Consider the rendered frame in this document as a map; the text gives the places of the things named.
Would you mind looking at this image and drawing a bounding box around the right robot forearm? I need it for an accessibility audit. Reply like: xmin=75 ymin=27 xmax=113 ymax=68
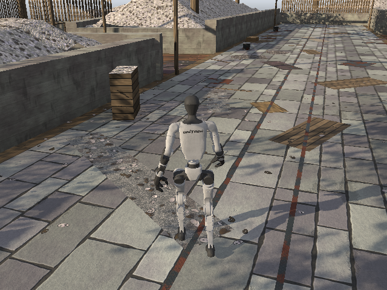
xmin=216 ymin=143 xmax=224 ymax=161

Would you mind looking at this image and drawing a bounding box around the robot right upper arm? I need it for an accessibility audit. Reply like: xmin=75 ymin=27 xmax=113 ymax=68
xmin=205 ymin=121 xmax=222 ymax=153

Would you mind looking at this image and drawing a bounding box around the robot right hand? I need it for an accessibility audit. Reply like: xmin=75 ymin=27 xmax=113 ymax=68
xmin=211 ymin=157 xmax=225 ymax=167

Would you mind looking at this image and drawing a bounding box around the robot left hand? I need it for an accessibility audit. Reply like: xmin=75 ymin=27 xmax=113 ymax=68
xmin=154 ymin=175 xmax=168 ymax=192

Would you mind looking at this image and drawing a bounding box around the left robot thigh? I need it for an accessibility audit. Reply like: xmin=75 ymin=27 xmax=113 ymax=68
xmin=173 ymin=168 xmax=186 ymax=205

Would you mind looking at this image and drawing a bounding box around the robot left upper arm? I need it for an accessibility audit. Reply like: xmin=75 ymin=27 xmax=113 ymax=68
xmin=164 ymin=122 xmax=180 ymax=156

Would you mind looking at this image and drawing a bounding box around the robot thigh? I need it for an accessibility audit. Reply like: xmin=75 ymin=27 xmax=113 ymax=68
xmin=202 ymin=170 xmax=214 ymax=216
xmin=173 ymin=168 xmax=186 ymax=205

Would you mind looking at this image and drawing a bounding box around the right robot thigh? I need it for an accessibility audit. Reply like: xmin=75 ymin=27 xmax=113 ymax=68
xmin=202 ymin=170 xmax=214 ymax=216

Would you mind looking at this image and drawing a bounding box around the left robot forearm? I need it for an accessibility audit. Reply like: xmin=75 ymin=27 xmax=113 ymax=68
xmin=156 ymin=147 xmax=169 ymax=177

